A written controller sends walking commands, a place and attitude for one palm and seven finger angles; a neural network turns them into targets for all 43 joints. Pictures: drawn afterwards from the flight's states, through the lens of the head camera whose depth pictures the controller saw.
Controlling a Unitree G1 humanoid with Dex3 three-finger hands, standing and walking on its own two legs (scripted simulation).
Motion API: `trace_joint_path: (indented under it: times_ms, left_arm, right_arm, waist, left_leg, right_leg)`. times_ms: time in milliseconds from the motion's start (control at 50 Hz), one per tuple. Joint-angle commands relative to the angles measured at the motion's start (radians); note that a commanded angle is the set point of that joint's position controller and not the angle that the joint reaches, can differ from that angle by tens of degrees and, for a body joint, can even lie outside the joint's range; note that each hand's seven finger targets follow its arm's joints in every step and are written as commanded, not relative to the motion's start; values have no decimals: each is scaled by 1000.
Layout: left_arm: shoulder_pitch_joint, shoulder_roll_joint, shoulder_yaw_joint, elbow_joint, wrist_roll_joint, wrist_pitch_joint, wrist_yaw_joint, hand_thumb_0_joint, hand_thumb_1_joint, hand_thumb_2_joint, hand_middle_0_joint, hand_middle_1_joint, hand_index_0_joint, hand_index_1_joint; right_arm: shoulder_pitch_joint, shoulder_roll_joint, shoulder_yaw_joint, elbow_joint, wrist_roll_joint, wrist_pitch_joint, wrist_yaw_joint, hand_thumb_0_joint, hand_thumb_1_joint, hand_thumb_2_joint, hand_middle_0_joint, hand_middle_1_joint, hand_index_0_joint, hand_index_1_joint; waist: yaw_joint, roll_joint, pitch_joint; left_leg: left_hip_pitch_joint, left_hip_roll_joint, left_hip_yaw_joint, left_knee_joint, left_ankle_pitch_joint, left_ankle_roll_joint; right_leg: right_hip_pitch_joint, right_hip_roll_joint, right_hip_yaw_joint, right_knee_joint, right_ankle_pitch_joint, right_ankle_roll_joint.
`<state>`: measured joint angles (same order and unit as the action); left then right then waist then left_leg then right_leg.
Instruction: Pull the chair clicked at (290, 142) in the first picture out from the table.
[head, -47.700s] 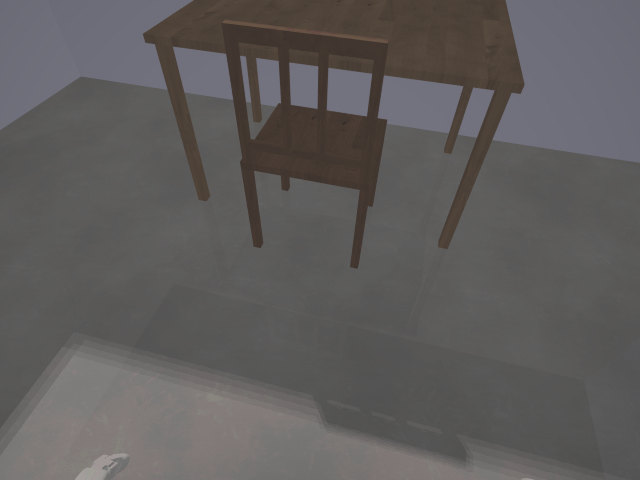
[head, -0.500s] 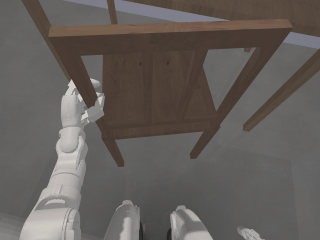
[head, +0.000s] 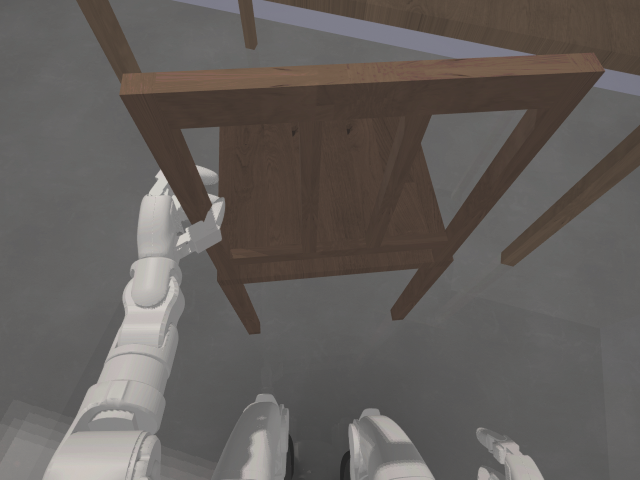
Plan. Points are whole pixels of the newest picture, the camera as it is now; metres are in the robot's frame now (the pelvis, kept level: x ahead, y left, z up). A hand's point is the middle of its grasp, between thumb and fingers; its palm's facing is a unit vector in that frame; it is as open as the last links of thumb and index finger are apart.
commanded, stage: step backward, pulling the chair out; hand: left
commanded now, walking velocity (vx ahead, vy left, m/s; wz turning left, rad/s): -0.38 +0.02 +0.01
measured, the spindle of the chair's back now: (309, 198) +0.46 +0.02 +0.01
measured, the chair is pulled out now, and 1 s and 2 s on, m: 0.15 0.24 0.40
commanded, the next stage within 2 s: none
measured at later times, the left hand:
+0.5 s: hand (213, 252) +0.37 +0.13 +0.03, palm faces -0.01 -0.99 -0.16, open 5.9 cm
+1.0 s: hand (224, 320) +0.29 +0.11 +0.03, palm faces -0.05 -0.99 -0.16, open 5.8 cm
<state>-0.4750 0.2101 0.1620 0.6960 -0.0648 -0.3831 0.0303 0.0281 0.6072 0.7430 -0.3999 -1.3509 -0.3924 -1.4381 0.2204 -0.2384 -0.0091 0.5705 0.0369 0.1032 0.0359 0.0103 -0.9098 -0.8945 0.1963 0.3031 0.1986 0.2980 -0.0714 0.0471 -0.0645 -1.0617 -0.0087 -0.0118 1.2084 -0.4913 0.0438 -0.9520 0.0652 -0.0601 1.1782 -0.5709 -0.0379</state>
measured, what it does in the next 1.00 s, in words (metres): steps on the spot: left foot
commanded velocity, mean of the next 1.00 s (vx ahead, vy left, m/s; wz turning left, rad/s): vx -0.38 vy -0.05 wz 0.08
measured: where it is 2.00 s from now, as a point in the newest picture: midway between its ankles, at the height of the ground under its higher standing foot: outside the picture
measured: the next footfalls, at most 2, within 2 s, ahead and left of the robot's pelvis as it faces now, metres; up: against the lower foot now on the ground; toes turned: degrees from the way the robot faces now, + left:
left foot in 0.86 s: -0.08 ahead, +0.11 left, +0.00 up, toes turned -3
right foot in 1.16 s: -0.03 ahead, -0.11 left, +0.00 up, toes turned +0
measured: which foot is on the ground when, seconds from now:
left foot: down 0.00-0.66, up 0.68-0.84, down 0.86-1.00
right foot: down 0.00-1.00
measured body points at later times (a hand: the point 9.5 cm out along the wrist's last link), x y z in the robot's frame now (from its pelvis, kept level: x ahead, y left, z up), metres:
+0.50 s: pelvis -0.01 +0.01 +0.09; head +0.10 -0.01 +0.52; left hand +0.37 +0.18 +0.04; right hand +0.03 -0.25 -0.05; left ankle +0.05 +0.09 -0.64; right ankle -0.01 -0.10 -0.64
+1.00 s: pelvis -0.10 +0.01 +0.10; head +0.04 -0.01 +0.52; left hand +0.29 +0.16 +0.04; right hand +0.01 -0.29 -0.03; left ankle -0.12 +0.11 -0.64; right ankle -0.01 -0.10 -0.64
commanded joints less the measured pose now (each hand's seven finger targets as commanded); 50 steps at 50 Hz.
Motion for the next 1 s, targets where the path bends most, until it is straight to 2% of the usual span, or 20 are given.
trace_joint_path:
  times_ms: [0,60,180,260,320,380,440,500,540,580,600,640,680,760,800,840,880,900,940,980]
  left_arm:
    - [-229,227,-21,-212,51,100,64,0,900,900,-500,-1450,-500,-1450]
    - [-233,181,-77,-29,57,166,85,0,900,900,-500,-1450,-500,-1450]
    - [-361,206,-69,137,62,139,87,0,900,900,-500,-1450,-500,-1450]
    - [-343,162,-91,160,62,119,52,0,900,900,-500,-1450,-500,-1450]
    - [-306,165,-72,129,63,110,41,0,900,900,-500,-1450,-500,-1450]
    - [-235,198,-30,109,60,104,41,0,900,900,-500,-1450,-500,-1450]
    - [-243,183,-49,73,75,100,30,0,900,900,-500,-1450,-500,-1450]
    - [-246,205,-33,86,69,101,35,0,900,900,-500,-1450,-500,-1450]
    - [-270,206,-41,87,65,93,38,0,900,900,-500,-1450,-500,-1450]
    - [-286,275,-6,117,58,88,50,0,900,900,-500,-1450,-500,-1450]
    - [-318,250,-39,117,58,91,53,0,900,900,-500,-1450,-500,-1450]
    - [-364,255,-54,125,60,90,66,0,900,900,-500,-1450,-500,-1450]
    - [-336,291,-29,157,58,98,81,0,900,900,-500,-1450,-500,-1450]
    - [-296,224,-61,170,48,118,84,0,900,900,-500,-1450,-500,-1450]
    - [-258,206,-67,186,40,132,84,0,900,900,-500,-1450,-500,-1450]
    - [-274,167,-101,140,33,135,79,0,900,900,-500,-1450,-500,-1450]
    - [-287,153,-120,96,37,139,69,0,900,900,-500,-1450,-500,-1450]
    - [-277,135,-127,57,38,140,63,0,900,900,-500,-1450,-500,-1450]
    - [-275,107,-159,-4,41,139,45,0,900,900,-500,-1450,-500,-1450]
    - [-230,120,-134,-17,49,138,38,0,900,900,-500,-1450,-500,-1450]
  right_arm:
    - [131,-136,-37,-139,44,43,-76,0,-900,-900,200,300,200,300]
    - [108,-149,-27,-94,38,62,-100,0,-900,-900,200,300,200,300]
    - [136,-174,-47,-16,18,47,-127,0,-900,-900,200,300,200,300]
    - [132,-158,-64,16,-8,13,-112,0,-900,-900,200,300,200,300]
    - [107,-151,-69,16,-25,-9,-93,0,-900,-900,200,300,200,300]
    - [117,-156,-76,21,-27,-32,-88,0,-900,-900,200,300,200,300]
    - [81,-158,-72,16,-29,-44,-88,0,-900,-900,200,300,200,300]
    - [54,-170,-76,24,-19,-60,-100,0,-900,-900,200,300,200,300]
    - [62,-169,-79,36,-10,-78,-110,0,-900,-900,200,300,200,300]
    - [74,-172,-89,48,-2,-87,-118,0,-900,-900,200,300,200,300]
    - [64,-161,-82,49,2,-85,-118,0,-900,-900,200,300,200,300]
    - [22,-159,-73,50,9,-86,-125,0,-900,-900,200,300,200,300]
    - [-3,-171,-71,58,15,-86,-130,0,-900,-900,200,300,200,300]
    - [1,-172,-60,81,21,-86,-138,0,-900,-900,200,300,200,300]
    - [29,-178,-60,87,23,-80,-140,0,-900,-900,200,300,200,300]
    - [48,-182,-62,72,24,-69,-141,0,-900,-900,200,300,200,300]
    - [56,-197,-73,56,21,-51,-148,0,-900,-900,200,300,200,300]
    - [62,-185,-71,40,17,-44,-145,0,-900,-900,200,300,200,300]
    - [39,-170,-65,20,4,-33,-125,0,-900,-900,200,300,200,300]
    - [45,-177,-75,5,-6,-26,-112,0,-900,-900,200,300,200,300]
  waist:
    - [2,37,-567]
    - [-9,-41,-345]
    - [9,88,-344]
    - [14,227,-347]
    - [29,226,-335]
    - [37,132,-350]
    - [22,115,-308]
    - [35,137,-267]
    - [27,81,-269]
    - [10,-16,-275]
    - [-2,-36,-266]
    - [2,-40,-216]
    - [24,-29,-184]
    - [27,-62,-237]
    - [22,-91,-247]
    - [12,-98,-292]
    - [15,-47,-342]
    - [11,-9,-399]
    - [19,114,-382]
    - [24,122,-369]
  left_leg:
    - [619,39,-31,-319,429,16]
    - [597,73,-66,-428,375,22]
    - [839,156,-138,-561,734,36]
    - [1020,242,-233,-651,988,39]
    - [1084,274,-266,-690,1032,42]
    - [1118,279,-238,-655,1138,51]
    - [1058,274,-189,-664,992,48]
    - [938,268,-178,-705,753,43]
    - [922,228,-141,-673,638,36]
    - [897,156,-74,-602,505,3]
    - [886,122,-32,-567,409,-17]
    - [825,58,4,-500,166,-37]
    - [768,32,-24,-416,86,-44]
    - [696,38,-86,-477,84,-46]
    - [702,48,-92,-592,126,-46]
    - [745,68,-77,-713,285,-38]
    - [847,116,-87,-747,607,-25]
    - [894,137,-116,-730,788,-23]
    - [963,177,-153,-728,960,-33]
    - [1029,209,-191,-752,1022,-17]
  right_leg:
    - [475,-95,147,-399,714,53]
    - [445,-103,135,-485,649,83]
    - [458,-73,108,-532,640,85]
    - [380,-45,97,-487,230,44]
    - [377,-43,102,-454,115,32]
    - [443,-48,96,-533,212,27]
    - [535,-66,96,-624,308,25]
    - [624,-84,90,-669,326,8]
    - [659,-101,105,-741,489,11]
    - [671,-165,156,-780,725,28]
    - [673,-215,192,-790,787,34]
    - [659,-288,248,-843,763,51]
    - [646,-331,282,-873,674,44]
    - [836,-353,243,-793,891,20]
    - [900,-327,199,-762,934,32]
    - [965,-276,168,-715,1031,87]
    - [943,-226,125,-670,1086,122]
    - [928,-200,108,-630,1102,105]
    - [837,-185,111,-631,903,36]
    - [741,-118,91,-613,609,31]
